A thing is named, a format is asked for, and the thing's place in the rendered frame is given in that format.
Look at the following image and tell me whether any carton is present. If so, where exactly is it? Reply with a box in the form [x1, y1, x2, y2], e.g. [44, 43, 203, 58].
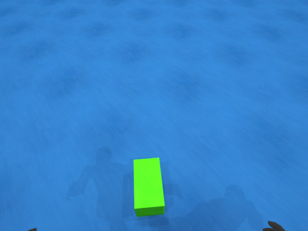
[134, 158, 165, 217]

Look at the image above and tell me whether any robot right hand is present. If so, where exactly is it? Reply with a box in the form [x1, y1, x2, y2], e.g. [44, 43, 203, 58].
[263, 221, 285, 231]

